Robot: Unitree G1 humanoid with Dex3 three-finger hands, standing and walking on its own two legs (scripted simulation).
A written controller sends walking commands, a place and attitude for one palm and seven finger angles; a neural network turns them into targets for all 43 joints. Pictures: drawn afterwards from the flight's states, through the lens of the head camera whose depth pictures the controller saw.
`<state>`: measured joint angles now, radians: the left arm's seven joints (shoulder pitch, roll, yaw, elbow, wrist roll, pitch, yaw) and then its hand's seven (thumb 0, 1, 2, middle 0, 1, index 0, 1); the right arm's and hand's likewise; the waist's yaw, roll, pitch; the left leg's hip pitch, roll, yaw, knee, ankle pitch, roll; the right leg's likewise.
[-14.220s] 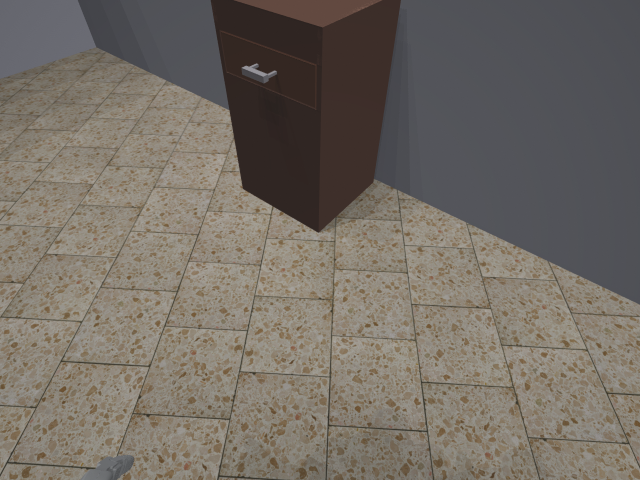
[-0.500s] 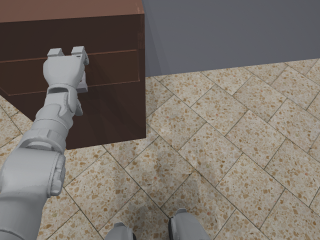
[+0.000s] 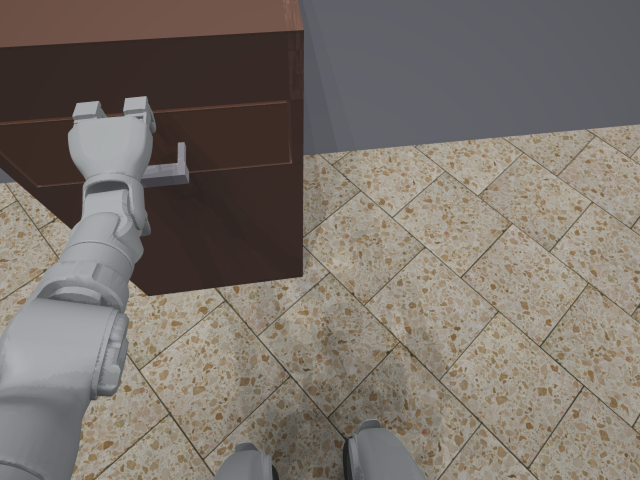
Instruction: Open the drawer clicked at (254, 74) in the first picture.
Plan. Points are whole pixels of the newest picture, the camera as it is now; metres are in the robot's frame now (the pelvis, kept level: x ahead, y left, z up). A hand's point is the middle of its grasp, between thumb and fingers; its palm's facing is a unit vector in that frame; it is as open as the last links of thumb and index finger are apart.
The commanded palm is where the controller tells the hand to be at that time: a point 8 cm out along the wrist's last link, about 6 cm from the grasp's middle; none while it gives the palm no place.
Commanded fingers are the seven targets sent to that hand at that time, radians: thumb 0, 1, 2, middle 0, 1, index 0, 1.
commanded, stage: move the hooked fingers above the handle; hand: left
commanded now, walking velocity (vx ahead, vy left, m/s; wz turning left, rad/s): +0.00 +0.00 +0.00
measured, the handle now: (153, 164) +0.58 +0.20 -0.05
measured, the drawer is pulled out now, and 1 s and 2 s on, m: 0.00 0.00 0.00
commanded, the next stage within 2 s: none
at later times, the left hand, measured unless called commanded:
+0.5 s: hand (120, 199) +0.49 +0.23 -0.01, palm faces -0.22 +0.04 -0.97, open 13.8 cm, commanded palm +0.50 +0.19 +0.06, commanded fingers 0.00 -0.50 0.30 -0.30 -1.20 -0.30 -1.20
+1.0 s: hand (133, 192) +0.50 +0.21 +0.00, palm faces -0.17 -0.05 -0.98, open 14.1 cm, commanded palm +0.51 +0.19 +0.06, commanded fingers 0.00 -0.50 0.30 -0.30 -1.20 -0.30 -1.20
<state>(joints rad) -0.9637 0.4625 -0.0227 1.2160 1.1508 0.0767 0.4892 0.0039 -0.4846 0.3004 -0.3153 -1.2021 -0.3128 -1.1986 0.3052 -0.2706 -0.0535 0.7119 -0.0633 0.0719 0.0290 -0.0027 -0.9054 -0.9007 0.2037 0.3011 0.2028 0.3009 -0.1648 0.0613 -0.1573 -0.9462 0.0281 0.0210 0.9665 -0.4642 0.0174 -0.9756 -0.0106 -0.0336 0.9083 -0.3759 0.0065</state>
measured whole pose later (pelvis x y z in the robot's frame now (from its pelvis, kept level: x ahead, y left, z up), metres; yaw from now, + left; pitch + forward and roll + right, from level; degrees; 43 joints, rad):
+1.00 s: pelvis +0.00 +0.00 +0.01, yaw +0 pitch +25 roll -2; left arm -0.89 0.48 -0.09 1.07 1.02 -0.01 0.25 0.00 -0.48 0.30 -0.32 -1.20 -0.26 -1.18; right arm 0.37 -0.24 -0.05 0.73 -0.05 0.05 -0.02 0.00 -0.90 -0.90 0.21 0.30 0.20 0.30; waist -0.13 0.06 -0.14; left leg -0.93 0.02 0.02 0.93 -0.44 0.03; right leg -0.95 -0.02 -0.03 0.86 -0.35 0.02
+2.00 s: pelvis -0.01 +0.00 +0.00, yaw +0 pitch +26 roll -2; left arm -1.01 0.49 -0.03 1.25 1.14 0.11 0.50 0.00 -0.48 0.30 -0.32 -1.20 -0.31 -1.20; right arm 0.31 -0.26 -0.04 0.75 -0.06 0.06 0.02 0.00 -0.91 -0.90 0.20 0.30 0.20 0.30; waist -0.18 0.07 -0.14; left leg -0.98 0.02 0.02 0.98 -0.46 0.02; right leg -1.00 -0.01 -0.03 0.92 -0.37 0.01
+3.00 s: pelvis +0.00 +0.00 +0.00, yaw +0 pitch +27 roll -1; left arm -0.90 0.48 -0.03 1.11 1.08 0.04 0.36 0.00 -0.48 0.30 -0.32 -1.20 -0.32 -1.20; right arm 0.35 -0.25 -0.06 0.73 -0.05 0.04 -0.01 0.00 -0.91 -0.90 0.20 0.30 0.20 0.30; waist -0.15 0.07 -0.12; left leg -0.97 0.03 0.02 0.96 -0.45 0.02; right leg -1.01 -0.01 -0.02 0.91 -0.36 0.01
